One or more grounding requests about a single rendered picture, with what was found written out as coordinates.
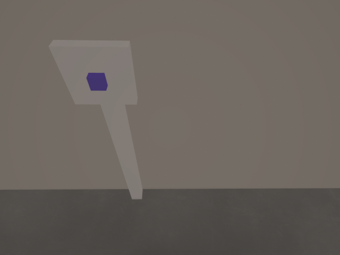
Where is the button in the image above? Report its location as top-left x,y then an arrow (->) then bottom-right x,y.
87,73 -> 108,91

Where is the panel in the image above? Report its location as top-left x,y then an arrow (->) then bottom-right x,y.
49,40 -> 143,199

